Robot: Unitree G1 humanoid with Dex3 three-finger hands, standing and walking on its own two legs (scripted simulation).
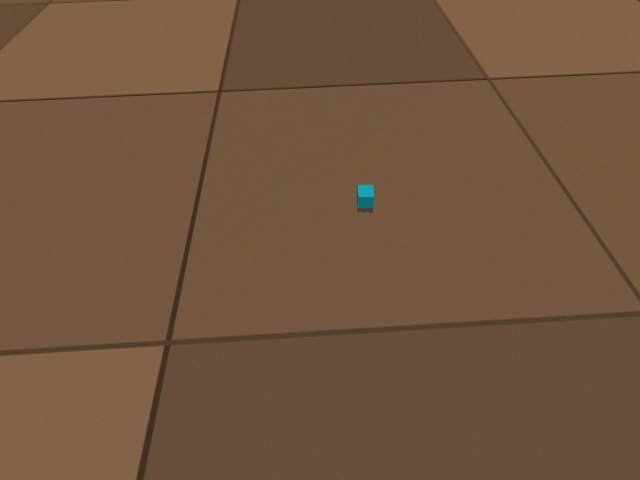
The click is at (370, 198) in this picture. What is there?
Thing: small box
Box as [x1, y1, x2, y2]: [357, 185, 373, 207]
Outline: 358,185 357,207 372,207 372,185
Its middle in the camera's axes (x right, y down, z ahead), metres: +0.21 -0.21 +1.78
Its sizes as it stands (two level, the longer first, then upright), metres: 0.081 0.070 0.067
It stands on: the floor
